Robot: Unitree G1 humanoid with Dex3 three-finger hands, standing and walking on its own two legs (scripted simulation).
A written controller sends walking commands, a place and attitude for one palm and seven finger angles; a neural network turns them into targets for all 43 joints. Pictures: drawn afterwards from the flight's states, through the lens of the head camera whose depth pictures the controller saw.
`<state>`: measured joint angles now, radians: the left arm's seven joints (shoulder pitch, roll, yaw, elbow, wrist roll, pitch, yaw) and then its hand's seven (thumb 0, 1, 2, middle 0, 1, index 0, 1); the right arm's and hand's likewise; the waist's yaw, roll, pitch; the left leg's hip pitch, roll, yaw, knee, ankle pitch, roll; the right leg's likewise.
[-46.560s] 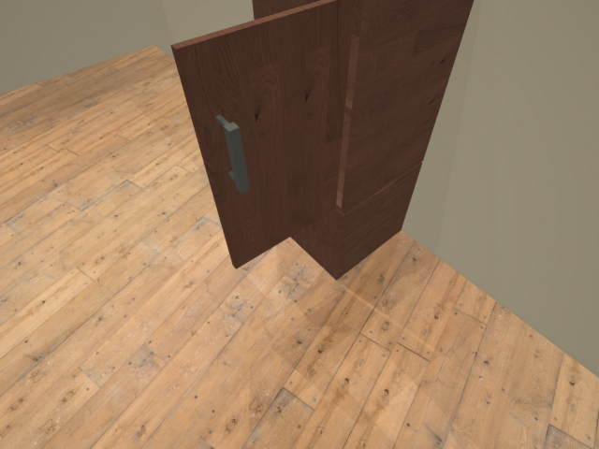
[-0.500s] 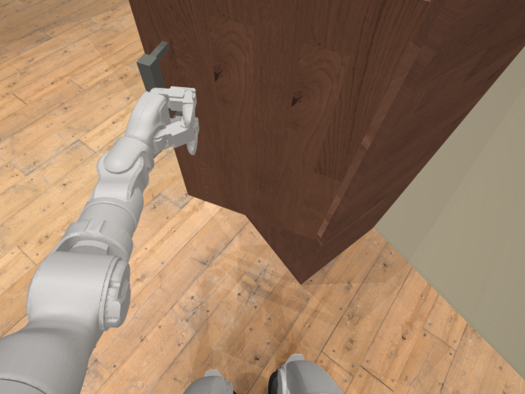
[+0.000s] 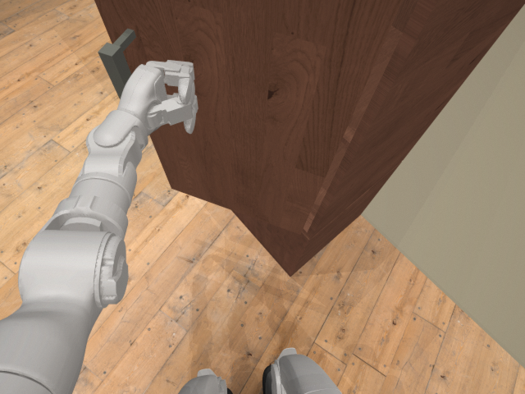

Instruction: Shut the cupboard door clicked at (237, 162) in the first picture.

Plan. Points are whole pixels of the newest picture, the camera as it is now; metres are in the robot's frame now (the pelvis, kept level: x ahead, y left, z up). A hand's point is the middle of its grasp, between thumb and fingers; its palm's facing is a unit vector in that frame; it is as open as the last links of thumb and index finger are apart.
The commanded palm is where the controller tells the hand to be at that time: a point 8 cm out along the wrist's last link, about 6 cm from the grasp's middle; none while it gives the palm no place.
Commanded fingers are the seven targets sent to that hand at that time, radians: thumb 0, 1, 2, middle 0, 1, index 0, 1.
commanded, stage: push the door shut along its arc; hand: left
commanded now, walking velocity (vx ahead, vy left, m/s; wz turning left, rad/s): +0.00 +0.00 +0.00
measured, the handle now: (135, 85) +0.57 +0.13 +0.10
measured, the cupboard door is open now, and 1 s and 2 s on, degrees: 29 18 18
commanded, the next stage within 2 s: pull the fist back off the door in 0.28 s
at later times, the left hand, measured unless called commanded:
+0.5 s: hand (208, 90) +0.53 +0.02 +0.11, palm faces -0.24 -0.97 +0.08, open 3.0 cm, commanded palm +0.53 +0.05 +0.10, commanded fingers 0.00 0.90 0.90 -1.30 -1.50 -1.30 -1.50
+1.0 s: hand (214, 113) +0.49 +0.02 +0.10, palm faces -0.05 -1.00 -0.03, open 3.1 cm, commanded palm +0.46 +0.06 +0.10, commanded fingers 0.00 0.90 0.90 -1.30 -1.50 -1.30 -1.50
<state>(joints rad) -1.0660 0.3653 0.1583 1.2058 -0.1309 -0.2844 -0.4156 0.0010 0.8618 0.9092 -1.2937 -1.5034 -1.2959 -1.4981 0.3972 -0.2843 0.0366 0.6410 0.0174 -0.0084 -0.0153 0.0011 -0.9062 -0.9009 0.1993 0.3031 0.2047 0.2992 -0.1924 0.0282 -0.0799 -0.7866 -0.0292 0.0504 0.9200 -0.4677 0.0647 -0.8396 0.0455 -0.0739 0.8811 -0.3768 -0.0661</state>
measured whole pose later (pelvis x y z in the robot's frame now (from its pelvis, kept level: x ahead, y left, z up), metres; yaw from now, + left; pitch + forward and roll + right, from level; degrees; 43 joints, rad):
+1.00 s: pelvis +0.00 -0.02 +0.01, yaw -1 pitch +18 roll +0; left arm -0.92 0.16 0.18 1.14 -0.04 -0.42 0.11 0.02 0.90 0.90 -1.29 -1.50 -1.30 -1.50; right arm 0.48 -0.27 -0.01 0.65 -0.02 0.01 0.09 0.00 -0.91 -0.90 0.20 0.30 0.20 0.30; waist -0.16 0.04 -0.11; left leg -0.72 -0.01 0.06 0.86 -0.44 0.04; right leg -0.79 0.07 -0.06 0.83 -0.35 -0.09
